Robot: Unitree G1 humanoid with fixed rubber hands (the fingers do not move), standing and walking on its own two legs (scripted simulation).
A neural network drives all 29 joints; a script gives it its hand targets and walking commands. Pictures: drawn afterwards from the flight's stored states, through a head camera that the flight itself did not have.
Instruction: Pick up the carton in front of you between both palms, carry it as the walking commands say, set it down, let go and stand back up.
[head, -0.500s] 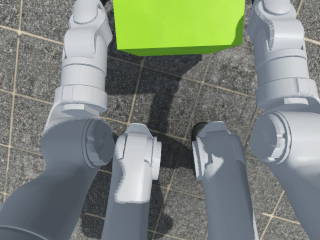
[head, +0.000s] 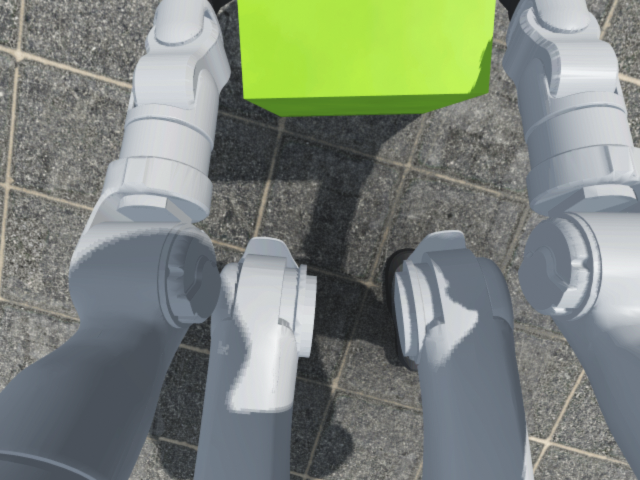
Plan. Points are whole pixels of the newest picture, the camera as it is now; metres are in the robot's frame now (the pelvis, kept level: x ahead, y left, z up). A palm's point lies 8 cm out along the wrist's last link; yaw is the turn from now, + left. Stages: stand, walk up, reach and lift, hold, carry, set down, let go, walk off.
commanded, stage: set down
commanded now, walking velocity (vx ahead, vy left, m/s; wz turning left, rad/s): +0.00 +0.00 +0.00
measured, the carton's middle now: (356, 13) +0.55 -0.03 -0.25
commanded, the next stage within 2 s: let go in 2.00 s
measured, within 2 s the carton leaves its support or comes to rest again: neither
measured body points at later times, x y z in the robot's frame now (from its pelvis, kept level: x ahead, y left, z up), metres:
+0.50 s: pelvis -0.01 +0.00 -0.01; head +0.36 -0.01 +0.23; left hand +0.56 +0.13 -0.18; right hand +0.55 -0.18 -0.18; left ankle +0.09 +0.11 -0.34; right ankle +0.10 -0.12 -0.34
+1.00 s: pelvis -0.01 +0.00 -0.02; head +0.37 -0.01 +0.22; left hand +0.57 +0.17 -0.19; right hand +0.56 -0.22 -0.19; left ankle +0.09 +0.11 -0.34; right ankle +0.10 -0.11 -0.34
